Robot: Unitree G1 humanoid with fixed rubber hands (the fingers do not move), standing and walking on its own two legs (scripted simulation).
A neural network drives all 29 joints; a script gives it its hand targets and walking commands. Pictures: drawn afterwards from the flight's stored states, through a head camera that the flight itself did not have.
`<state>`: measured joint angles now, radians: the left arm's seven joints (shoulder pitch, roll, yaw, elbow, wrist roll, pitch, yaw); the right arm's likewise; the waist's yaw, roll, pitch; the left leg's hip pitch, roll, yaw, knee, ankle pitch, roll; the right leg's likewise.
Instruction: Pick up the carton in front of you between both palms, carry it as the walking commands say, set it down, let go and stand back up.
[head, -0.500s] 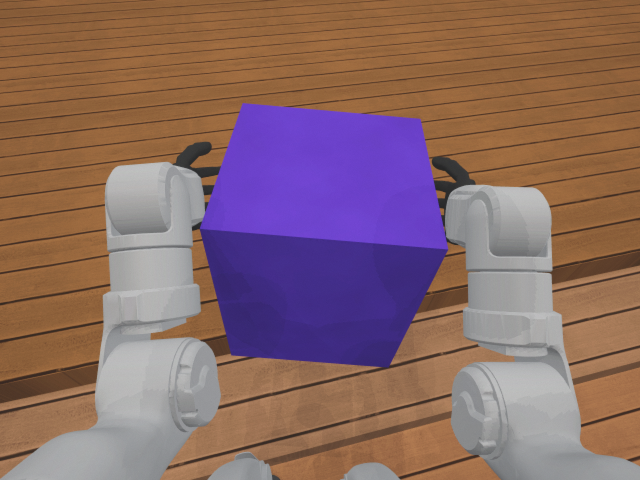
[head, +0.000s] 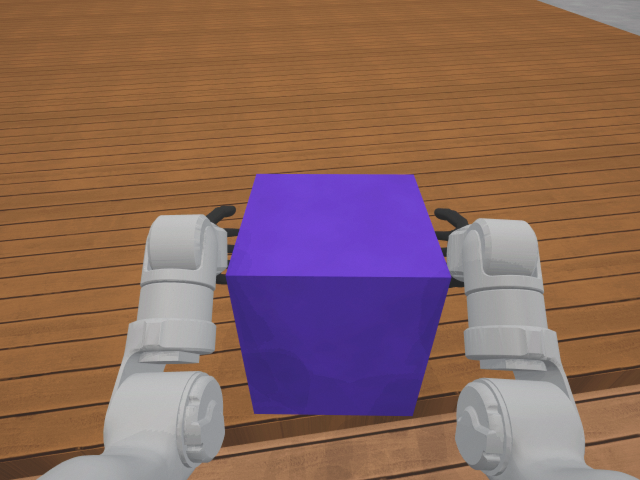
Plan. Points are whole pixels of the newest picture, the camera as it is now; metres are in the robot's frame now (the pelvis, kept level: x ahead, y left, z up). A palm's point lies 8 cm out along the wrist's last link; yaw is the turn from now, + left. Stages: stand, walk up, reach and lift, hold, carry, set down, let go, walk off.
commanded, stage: carry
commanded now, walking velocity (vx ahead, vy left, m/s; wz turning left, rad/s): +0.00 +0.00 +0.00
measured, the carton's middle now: (333, 294) +0.35 +0.00 +0.08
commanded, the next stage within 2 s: none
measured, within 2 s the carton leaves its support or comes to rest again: neither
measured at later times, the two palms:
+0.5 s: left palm (206, 204) +0.40 +0.16 +0.19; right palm (445, 208) +0.40 -0.14 +0.18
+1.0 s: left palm (225, 115) +0.67 +0.18 +0.19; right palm (397, 126) +0.63 -0.11 +0.19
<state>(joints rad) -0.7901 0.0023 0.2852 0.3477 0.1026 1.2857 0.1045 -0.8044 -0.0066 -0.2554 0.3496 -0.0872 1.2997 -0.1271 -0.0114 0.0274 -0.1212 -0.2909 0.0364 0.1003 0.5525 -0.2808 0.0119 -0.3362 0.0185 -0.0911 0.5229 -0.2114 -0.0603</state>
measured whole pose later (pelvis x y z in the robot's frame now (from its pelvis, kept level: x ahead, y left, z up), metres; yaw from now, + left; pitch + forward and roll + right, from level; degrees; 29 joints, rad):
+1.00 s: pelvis +0.27 +0.07 +0.06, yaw +0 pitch +5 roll +2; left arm -0.83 0.02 0.33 0.13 0.06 1.33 0.13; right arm -0.79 0.02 -0.21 0.13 -0.04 1.29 -0.16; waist -0.12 -0.04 0.01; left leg -0.56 -0.03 0.16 0.92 -0.45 0.10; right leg -0.55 0.01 0.14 1.56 -0.29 -0.05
